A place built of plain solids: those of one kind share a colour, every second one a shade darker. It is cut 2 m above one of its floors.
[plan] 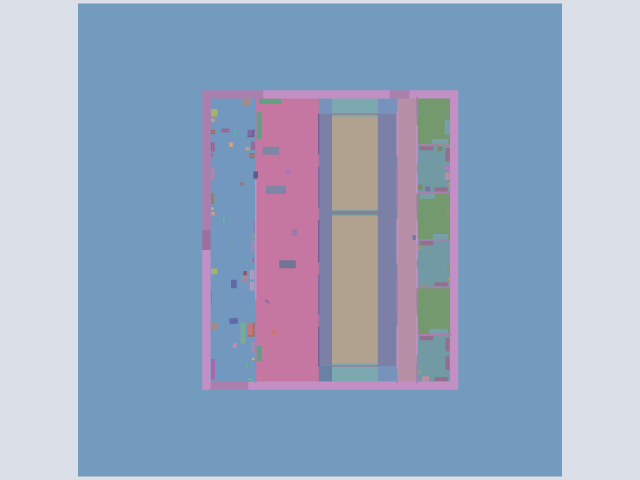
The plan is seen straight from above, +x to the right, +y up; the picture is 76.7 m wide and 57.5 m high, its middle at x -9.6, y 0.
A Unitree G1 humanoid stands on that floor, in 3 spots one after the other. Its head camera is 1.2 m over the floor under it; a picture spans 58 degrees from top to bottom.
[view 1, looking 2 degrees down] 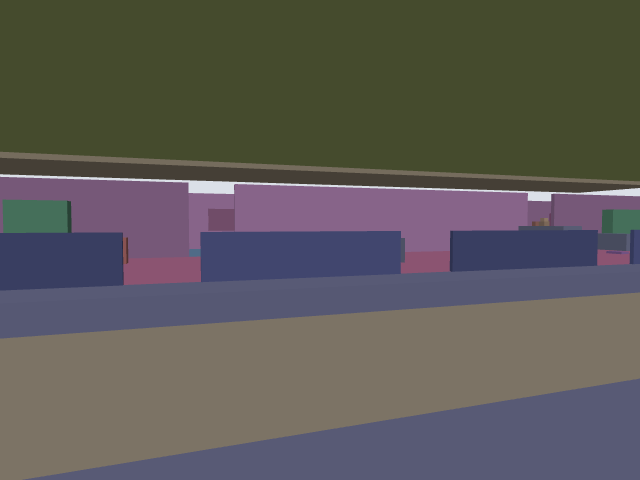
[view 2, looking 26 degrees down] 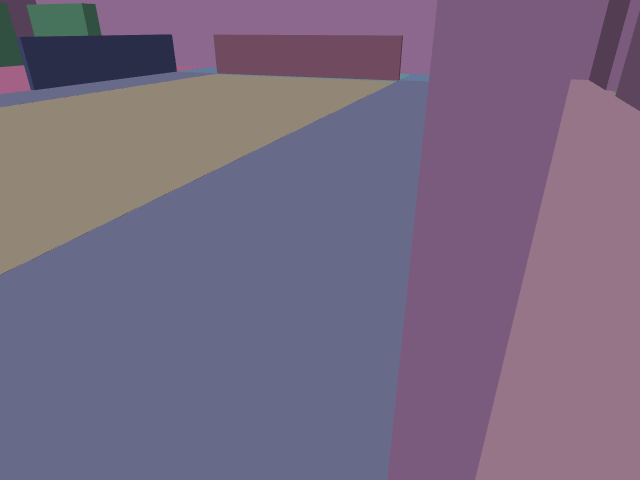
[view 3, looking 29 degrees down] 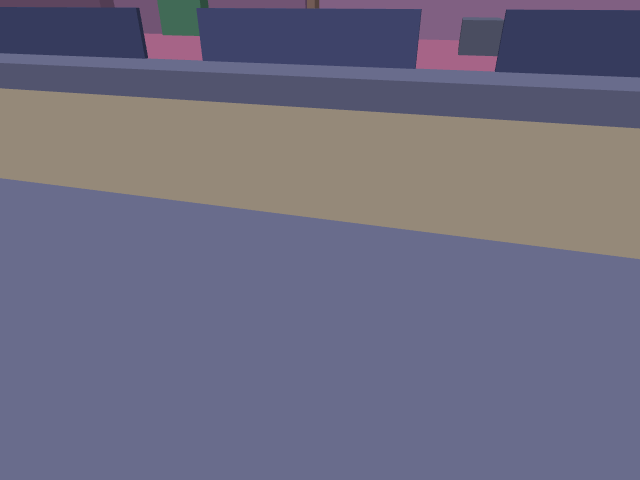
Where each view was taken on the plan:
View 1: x -0.34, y -9.48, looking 161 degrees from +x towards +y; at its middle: rail_far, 9.90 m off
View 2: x -0.34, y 3.26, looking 111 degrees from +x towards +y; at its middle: floor_walkway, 2.74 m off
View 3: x -0.34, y -3.46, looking -164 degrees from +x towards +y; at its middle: floor_walkway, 2.48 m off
